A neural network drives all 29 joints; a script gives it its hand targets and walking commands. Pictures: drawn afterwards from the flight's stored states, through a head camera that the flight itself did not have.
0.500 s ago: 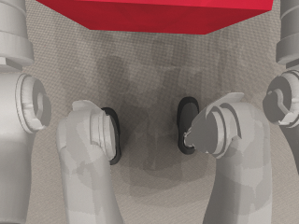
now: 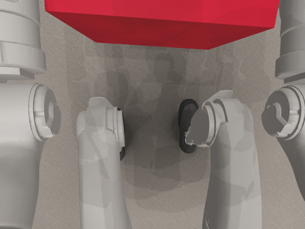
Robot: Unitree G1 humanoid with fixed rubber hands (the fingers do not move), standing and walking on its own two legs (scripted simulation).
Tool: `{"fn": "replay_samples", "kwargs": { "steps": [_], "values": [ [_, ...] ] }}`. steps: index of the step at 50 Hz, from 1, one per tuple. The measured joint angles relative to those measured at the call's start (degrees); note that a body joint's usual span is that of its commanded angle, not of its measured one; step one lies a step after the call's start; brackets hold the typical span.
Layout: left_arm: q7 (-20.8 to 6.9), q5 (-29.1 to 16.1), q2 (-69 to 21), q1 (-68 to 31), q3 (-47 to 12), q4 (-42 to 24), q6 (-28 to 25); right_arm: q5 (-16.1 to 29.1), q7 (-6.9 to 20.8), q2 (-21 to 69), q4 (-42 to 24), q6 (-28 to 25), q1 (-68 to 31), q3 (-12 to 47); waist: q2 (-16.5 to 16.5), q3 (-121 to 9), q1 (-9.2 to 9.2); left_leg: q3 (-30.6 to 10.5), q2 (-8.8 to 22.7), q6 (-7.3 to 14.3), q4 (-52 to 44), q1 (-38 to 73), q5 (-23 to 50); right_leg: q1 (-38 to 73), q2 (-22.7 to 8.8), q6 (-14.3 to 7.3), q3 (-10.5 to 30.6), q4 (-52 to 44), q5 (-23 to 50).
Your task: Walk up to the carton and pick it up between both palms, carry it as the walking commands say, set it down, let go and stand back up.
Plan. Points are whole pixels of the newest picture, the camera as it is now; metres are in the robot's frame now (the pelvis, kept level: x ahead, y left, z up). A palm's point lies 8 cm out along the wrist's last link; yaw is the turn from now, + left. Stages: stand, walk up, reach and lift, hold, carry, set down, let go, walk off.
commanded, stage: reach and lift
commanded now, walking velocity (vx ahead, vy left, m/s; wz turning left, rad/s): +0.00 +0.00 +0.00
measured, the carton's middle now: out of the picture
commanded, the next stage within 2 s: none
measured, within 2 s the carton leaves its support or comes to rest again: neither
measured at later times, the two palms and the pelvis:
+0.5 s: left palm out of the picture +0.57 +0.18 -0.02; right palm out of the picture +0.54 -0.19 -0.04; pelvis -0.01 -0.01 +0.04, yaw +1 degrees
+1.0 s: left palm out of the picture +0.54 +0.19 +0.04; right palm out of the picture +0.52 -0.19 +0.02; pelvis -0.02 +0.00 +0.08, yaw +2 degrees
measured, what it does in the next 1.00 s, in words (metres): rises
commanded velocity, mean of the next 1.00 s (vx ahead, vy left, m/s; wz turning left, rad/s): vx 0.00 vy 0.00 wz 0.00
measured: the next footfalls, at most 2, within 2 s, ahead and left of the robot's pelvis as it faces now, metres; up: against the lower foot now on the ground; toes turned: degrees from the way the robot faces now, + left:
none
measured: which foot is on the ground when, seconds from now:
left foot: down 0.00-1.00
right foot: down 0.00-1.00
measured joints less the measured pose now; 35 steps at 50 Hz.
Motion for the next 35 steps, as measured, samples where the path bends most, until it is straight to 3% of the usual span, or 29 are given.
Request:
{"fn": "replay_samples", "kwargs": {
  "steps": [35],
  "values": [
    [-1.04, 2.35, -2.19, 3.29, 1.92, -0.82, 1.28, -1.07, -0.07, 2.39, -3.63, 2.00, 4.94, -3.16, 0.28, -0.08, -0.02, 0.49, -0.10, -0.33, -11.65, 12.89, 3.75, 12.69, 0.00, 0.14, 0.00, -10.71, 3.03]
  ]
}}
